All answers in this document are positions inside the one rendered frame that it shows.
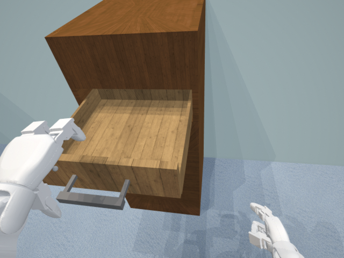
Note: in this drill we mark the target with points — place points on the drawer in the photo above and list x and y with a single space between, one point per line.
141 135

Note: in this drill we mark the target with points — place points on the right robot forearm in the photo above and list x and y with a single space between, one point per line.
285 249

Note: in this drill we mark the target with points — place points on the cabinet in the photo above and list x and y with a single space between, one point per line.
142 44

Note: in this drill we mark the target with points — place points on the right robot hand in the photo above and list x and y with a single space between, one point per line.
264 236

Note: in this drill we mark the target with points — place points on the left robot hand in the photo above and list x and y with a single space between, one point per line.
27 159

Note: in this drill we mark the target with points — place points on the handle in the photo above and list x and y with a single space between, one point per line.
108 202

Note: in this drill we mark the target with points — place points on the left robot forearm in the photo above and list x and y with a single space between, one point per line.
15 204

